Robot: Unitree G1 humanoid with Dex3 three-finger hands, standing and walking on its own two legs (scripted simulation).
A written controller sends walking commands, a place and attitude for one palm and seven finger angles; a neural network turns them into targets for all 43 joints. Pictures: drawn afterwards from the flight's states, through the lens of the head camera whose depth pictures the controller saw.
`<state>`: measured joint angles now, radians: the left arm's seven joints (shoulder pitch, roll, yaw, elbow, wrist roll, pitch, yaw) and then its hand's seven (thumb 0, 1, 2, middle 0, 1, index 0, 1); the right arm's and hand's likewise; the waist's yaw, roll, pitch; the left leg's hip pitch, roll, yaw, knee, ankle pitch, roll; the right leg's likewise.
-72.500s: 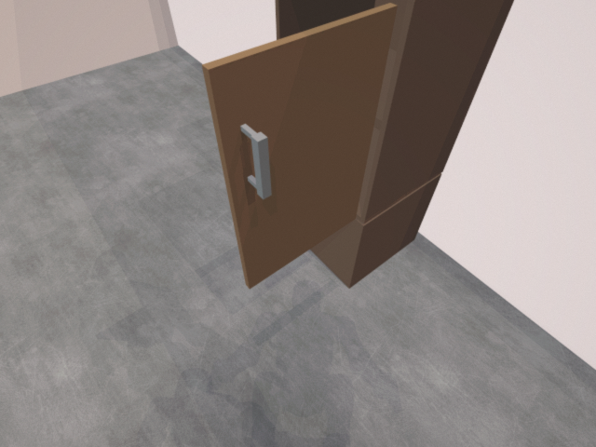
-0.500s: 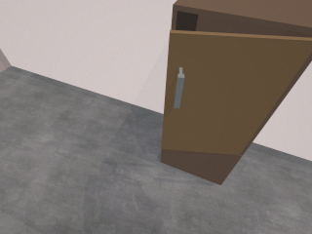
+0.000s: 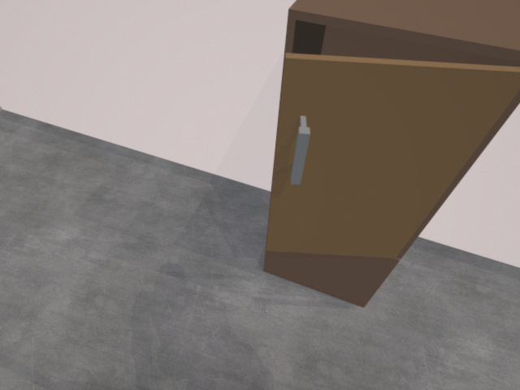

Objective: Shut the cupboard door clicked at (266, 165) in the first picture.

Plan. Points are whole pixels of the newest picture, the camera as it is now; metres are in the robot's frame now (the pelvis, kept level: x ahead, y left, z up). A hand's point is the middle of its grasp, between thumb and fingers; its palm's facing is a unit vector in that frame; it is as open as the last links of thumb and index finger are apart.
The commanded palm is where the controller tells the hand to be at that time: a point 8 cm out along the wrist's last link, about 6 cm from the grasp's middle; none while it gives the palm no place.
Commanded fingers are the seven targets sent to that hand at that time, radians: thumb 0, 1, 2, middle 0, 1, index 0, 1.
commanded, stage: shuffle to correct the standing spot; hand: left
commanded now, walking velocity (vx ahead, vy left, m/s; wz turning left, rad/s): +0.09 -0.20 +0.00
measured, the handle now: (299, 151) +0.53 -0.04 +0.07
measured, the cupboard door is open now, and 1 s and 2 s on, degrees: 18 18 18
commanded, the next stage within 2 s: come to a stop and stand still in 1.02 s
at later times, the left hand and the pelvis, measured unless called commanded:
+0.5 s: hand out of the picture +0.07 +0.08 -0.18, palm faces +0.03 -0.98 -0.19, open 7.3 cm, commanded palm none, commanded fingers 0.00 0.90 0.90 -0.20 -0.30 -0.20 -0.30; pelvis +0.05 -0.09 -0.01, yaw +0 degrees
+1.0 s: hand out of the picture +0.16 +0.01 -0.18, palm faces +0.03 -0.98 -0.18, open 7.3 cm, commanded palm none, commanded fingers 0.00 0.90 0.90 -0.20 -0.30 -0.20 -0.30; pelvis +0.11 -0.19 +0.00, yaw -1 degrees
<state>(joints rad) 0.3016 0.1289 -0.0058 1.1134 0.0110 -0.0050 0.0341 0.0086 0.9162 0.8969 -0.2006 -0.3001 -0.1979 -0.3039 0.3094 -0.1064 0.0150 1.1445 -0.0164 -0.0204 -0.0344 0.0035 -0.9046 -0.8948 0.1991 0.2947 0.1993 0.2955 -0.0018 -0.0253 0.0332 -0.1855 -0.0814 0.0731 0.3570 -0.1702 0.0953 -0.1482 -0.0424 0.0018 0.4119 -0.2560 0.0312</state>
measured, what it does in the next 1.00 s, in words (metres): steps to the right: right foot, then left foot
